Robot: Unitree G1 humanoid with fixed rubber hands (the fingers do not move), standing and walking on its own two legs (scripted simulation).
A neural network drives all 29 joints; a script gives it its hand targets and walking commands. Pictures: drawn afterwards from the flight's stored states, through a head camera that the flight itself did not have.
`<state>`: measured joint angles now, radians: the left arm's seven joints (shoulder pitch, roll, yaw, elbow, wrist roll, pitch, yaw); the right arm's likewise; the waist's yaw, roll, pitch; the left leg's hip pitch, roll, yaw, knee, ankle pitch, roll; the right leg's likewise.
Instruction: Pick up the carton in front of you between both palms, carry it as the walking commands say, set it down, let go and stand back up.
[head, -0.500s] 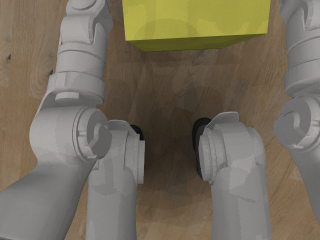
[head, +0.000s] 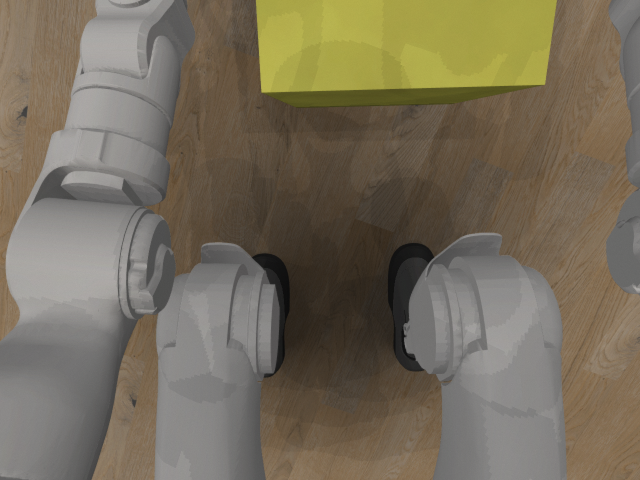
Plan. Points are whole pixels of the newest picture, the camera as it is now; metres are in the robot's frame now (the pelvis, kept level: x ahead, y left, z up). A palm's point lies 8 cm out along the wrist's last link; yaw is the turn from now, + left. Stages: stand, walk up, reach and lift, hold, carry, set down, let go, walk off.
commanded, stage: set down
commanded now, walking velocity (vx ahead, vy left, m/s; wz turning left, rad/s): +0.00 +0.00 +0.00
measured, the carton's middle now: out of the picture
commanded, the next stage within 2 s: let go in 0.98 s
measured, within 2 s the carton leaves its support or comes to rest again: neither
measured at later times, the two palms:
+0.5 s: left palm out of the picture +0.58 +0.11 +0.01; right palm out of the picture +0.56 -0.27 +0.01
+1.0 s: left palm out of the picture +0.58 +0.12 +0.16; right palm out of the picture +0.56 -0.28 +0.16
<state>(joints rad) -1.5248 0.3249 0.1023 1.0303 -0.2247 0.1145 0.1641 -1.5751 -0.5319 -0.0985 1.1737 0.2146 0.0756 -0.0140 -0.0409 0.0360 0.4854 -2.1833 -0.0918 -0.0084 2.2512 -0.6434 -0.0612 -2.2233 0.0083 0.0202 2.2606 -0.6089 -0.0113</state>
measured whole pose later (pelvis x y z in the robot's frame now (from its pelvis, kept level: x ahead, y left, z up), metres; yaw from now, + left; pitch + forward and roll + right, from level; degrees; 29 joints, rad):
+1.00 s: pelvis +0.03 +0.00 +0.26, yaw -2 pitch +46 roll +2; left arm -1.22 0.18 0.31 0.81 0.01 0.23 0.12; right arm -1.30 -0.40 -0.34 0.98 -0.03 0.19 0.08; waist -0.02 0.03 0.00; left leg -1.66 -0.06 -0.04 1.25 -0.39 -0.04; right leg -1.69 0.04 0.05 1.26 -0.36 -0.01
